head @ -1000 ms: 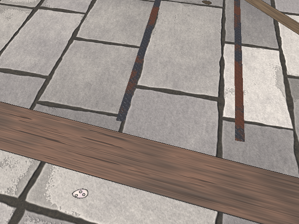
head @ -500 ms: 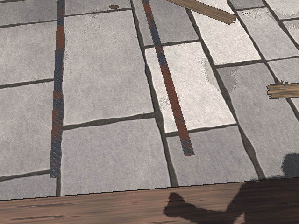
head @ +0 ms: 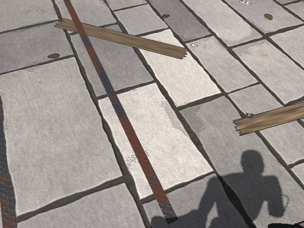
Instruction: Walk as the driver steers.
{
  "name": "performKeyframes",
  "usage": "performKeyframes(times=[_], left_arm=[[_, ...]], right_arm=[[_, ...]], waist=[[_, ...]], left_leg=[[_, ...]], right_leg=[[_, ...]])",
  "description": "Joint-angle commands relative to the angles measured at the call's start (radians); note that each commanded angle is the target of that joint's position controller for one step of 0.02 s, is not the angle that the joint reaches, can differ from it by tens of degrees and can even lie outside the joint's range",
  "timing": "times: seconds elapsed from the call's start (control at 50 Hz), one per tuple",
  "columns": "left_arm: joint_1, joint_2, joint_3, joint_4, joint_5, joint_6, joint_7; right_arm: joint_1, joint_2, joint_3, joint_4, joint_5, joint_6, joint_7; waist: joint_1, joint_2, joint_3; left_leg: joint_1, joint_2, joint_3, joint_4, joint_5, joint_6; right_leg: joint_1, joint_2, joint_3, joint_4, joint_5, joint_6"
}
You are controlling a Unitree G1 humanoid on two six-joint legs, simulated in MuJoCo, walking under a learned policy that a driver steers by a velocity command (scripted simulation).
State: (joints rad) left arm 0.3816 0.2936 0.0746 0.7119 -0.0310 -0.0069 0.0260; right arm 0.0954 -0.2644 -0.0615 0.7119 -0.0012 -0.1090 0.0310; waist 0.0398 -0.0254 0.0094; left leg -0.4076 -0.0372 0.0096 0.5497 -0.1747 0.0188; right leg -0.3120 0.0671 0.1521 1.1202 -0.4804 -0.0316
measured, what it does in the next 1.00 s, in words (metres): goes down, turning left: right foot, then left foot 0.11 m lower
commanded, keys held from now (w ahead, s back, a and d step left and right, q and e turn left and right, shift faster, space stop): w+e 0.08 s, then w+q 0.92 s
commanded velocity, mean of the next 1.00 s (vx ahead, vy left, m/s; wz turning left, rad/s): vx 0.50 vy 0.00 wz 0.22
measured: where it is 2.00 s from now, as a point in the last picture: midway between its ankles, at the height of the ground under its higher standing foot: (115, 146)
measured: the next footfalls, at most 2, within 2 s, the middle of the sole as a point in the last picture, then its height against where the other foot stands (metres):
right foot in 0.38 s outside the picture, level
left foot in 0.90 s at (137, 215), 0.11 m lower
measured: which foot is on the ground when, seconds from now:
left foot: down 0.00-0.40, up 0.42-0.88, down 0.90-1.00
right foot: up 0.00-0.36, down 0.38-0.90, up 0.92-1.00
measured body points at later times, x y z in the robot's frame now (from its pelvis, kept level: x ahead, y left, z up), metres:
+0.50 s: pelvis +0.24 -0.06 +0.00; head +0.27 -0.07 +0.45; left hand +0.42 +0.19 -0.08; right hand +0.28 -0.34 -0.13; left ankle +0.14 +0.09 -0.64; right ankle +0.28 -0.17 -0.73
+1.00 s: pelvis +0.51 +0.03 -0.12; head +0.55 +0.05 +0.33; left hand +0.47 +0.31 -0.24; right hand +0.75 -0.16 -0.22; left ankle +0.54 +0.11 -0.84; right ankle +0.39 -0.18 -0.65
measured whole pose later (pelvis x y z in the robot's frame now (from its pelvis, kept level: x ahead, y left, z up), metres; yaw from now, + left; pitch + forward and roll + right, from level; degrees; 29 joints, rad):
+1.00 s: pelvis +0.51 +0.03 -0.12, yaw +19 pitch +3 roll +0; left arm 0.32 0.29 0.06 0.79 -0.03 -0.10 0.00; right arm 0.14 -0.27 -0.07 0.73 0.02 -0.03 0.05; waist 0.05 -0.03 0.04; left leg -0.45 -0.09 0.01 0.63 -0.22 0.11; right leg -0.41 -0.09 0.03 1.56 -0.58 0.04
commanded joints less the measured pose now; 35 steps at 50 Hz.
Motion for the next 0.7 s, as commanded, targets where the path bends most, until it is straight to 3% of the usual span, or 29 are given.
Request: performKeyframes(times=[0.02, 0.04, 0.08, 0.12, 0.16, 0.2, 0.28, 0.3, 0.32, 0.34, 0.38, 0.4, 0.42, 0.44, 0.46, 0.48, 0.52, 0.56, 0.58, 0.6, 0.66, 0.7], left_arm=[[-0.061, 0.144, 0.039, -0.105, 0.012, -0.011, 0.002], [-0.055, 0.124, 0.038, -0.111, 0.006, -0.008, -0.005], [-0.053, 0.096, 0.034, -0.116, -0.003, 0.003, -0.009], [-0.098, 0.054, 0.019, -0.13, 0.008, 0.002, -0.005], [-0.151, 0.042, 0.008, -0.146, 0.017, -0.009, -0.007], [-0.209, 0.033, -0.003, -0.152, 0.027, -0.032, -0.024], [-0.326, 0.03, -0.007, -0.172, 0.014, -0.062, -0.049], [-0.3, 0.054, 0.003, -0.169, 0.012, -0.069, -0.057], [-0.298, 0.068, 0.007, -0.169, 0.01, -0.075, -0.062], [-0.269, 0.091, 0.017, -0.152, 0.015, -0.082, -0.065], [-0.054, 0.139, 0.052, -0.088, 0.023, -0.091, -0.062], [0.073, 0.225, 0.075, -0.077, 0.033, -0.091, -0.052], [0.061, 0.247, 0.069, -0.084, 0.027, -0.084, -0.057], [0.079, 0.191, 0.059, -0.068, 0.015, -0.083, -0.066], [0.024, 0.139, 0.043, -0.068, 0.011, -0.086, -0.07], [-0.05, 0.098, 0.028, -0.069, 0.011, -0.088, -0.073], [-0.143, 0.069, 0.022, -0.056, 0.021, -0.098, -0.072], [-0.171, 0.088, 0.033, -0.042, 0.037, -0.121, -0.064], [-0.168, 0.092, 0.035, -0.034, 0.04, -0.132, -0.062], [-0.156, 0.088, 0.036, -0.019, 0.036, -0.14, -0.047], [-0.137, 0.102, 0.041, 0.01, 0.026, -0.13, -0.015], [-0.088, 0.108, 0.046, 0.03, 0.025, -0.122, -0.003]], right_arm=[[0.107, -0.107, -0.033, -0.021, -0.011, 0.011, -0.007], [0.098, -0.097, -0.028, -0.014, -0.017, 0.006, -0.01], [0.096, -0.093, -0.03, 0.006, -0.007, -0.003, -0.012], [0.14, -0.118, -0.036, 0.045, 0.0, -0.012, -0.007], [0.151, -0.144, -0.039, 0.068, 0.007, -0.007, -0.005], [0.147, -0.167, -0.039, 0.079, 0.023, 0.007, -0.006], [0.223, -0.203, -0.043, 0.114, 0.028, 0.031, -0.009], [0.23, -0.21, -0.045, 0.115, 0.028, 0.032, -0.011], [0.217, -0.208, -0.045, 0.112, 0.038, 0.034, -0.015], [0.211, -0.2, -0.043, 0.1, 0.034, 0.036, -0.016], [0.186, -0.172, -0.031, 0.087, 0.036, 0.038, -0.017], [0.235, -0.11, -0.01, 0.066, 0.016, 0.033, -0.013], [0.397, -0.026, 0.013, 0.066, 0.015, 0.019, -0.008], [0.324, -0.111, -0.008, 0.053, 0.05, 0.014, -0.01], [0.231, -0.165, -0.027, 0.025, 0.059, 0.023, -0.017], [0.205, -0.162, -0.032, 0.016, 0.049, 0.042, -0.023], [0.207, -0.12, -0.029, 0.005, 0.029, 0.075, -0.025], [0.192, -0.093, -0.028, -0.003, 0.019, 0.091, -0.022], [0.178, -0.107, -0.036, -0.004, 0.022, 0.091, -0.02], [0.159, -0.1, -0.037, -0.009, 0.023, 0.082, -0.014], [0.079, -0.061, -0.023, -0.032, 0.016, 0.064, 0.013], [0.018, -0.05, -0.02, -0.052, 0.023, 0.064, 0.037]], waist=[[-0.084, 0.097, -0.017], [-0.063, 0.122, -0.011], [-0.052, 0.133, -0.002], [-0.061, 0.104, 0.012], [-0.059, 0.081, 0.021], [-0.072, 0.079, 0.034], [-0.112, 0.092, 0.015], [-0.094, 0.113, -0.004], [-0.074, 0.117, -0.006], [-0.056, 0.103, -0.027], [0.069, 0.091, -0.119], [0.101, -0.042, -0.224], [0.014, -0.282, -0.312], [0.056, -0.248, -0.255], [0.051, -0.145, -0.147], [0.017, -0.096, -0.096], [-0.043, -0.079, -0.027], [-0.056, -0.031, -0.01], [-0.058, -0.006, 0.006], [-0.057, -0.027, 0.008], [-0.035, -0.028, 0.015], [-0.003, -0.027, 0.009]], left_leg=[[0.361, 0.325, -0.408, -0.293, -0.127, 0.163], [0.31, 0.303, -0.34, -0.312, -0.068, 0.156], [0.28, 0.286, -0.245, -0.355, -0.007, 0.162], [0.272, 0.292, -0.221, -0.39, 0.054, 0.197], [0.294, 0.289, -0.188, -0.408, 0.11, 0.218], [0.281, 0.252, -0.134, -0.411, 0.177, 0.212], [0.274, 0.229, -0.095, -0.356, 0.265, 0.196], [0.284, 0.263, -0.117, -0.314, 0.282, 0.194], [0.307, 0.269, -0.126, -0.284, 0.268, 0.182], [0.283, 0.273, -0.126, -0.236, 0.28, 0.176], [0.191, 0.197, -0.091, 0.037, 0.389, 0.12], [0.017, 0.118, -0.052, 0.36, 0.118, 0.065], [-0.271, 0.03, -0.054, 0.652, -0.418, 0.024], [-0.385, 0.052, -0.102, 0.736, -0.393, 0.032], [-0.416, 0.094, -0.105, 0.751, -0.318, 0.04], [-0.383, 0.128, -0.099, 0.723, -0.263, 0.035], [-0.29, 0.178, -0.13, 0.625, -0.197, 0.022], [-0.27, 0.178, -0.129, 0.579, -0.083, 0.012], [-0.284, 0.166, -0.133, 0.507, 0.014, 0.011], [-0.302, 0.163, -0.158, 0.441, 0.101, 0.019], [-0.184, 0.113, -0.083, 0.154, 0.432, 0.023], [-0.107, 0.093, -0.059, 0.078, 0.547, 0.033]], right_leg=[[-0.426, -0.127, 0.003, 0.158, 0.131, 0.018], [-0.384, -0.157, 0.003, 0.131, 0.161, 0.012], [-0.366, -0.182, -0.012, 0.06, 0.177, 0.009], [-0.382, -0.181, -0.009, -0.038, 0.199, 0.009], [-0.401, -0.187, -0.028, -0.176, 0.26, 0.015], [-0.357, -0.192, -0.077, -0.343, 0.375, 0.021], [-0.215, -0.127, -0.139, -0.483, 0.454, 0.048], [-0.177, -0.137, -0.105, -0.46, 0.504, 0.035], [-0.176, -0.136, -0.098, -0.492, 0.461, 0.023], [-0.096, -0.115, -0.13, -0.479, 0.466, 0.012], [0.218, -0.086, -0.159, -0.574, 0.439, -0.034], [0.454, -0.279, 0.029, -0.611, 0.433, -0.116], [0.628, -0.46, 0.343, -0.673, 0.332, -0.254], [0.549, -0.457, 0.434, -0.794, 0.172, -0.271], [0.45, -0.429, 0.331, -0.814, 0.154, -0.242], [0.347, -0.406, 0.246, -0.838, 0.215, -0.229], [0.183, -0.39, 0.135, -0.89, 0.273, -0.208], [0.153, -0.39, 0.044, -0.911, 0.393, -0.207], [0.151, -0.353, -0.028, -0.913, 0.409, -0.191], [0.177, -0.351, -0.065, -0.893, 0.416, -0.159], [0.103, -0.274, -0.236, -0.848, 0.379, -0.102], [0.07, -0.3, -0.257, -0.793, 0.297, -0.093]])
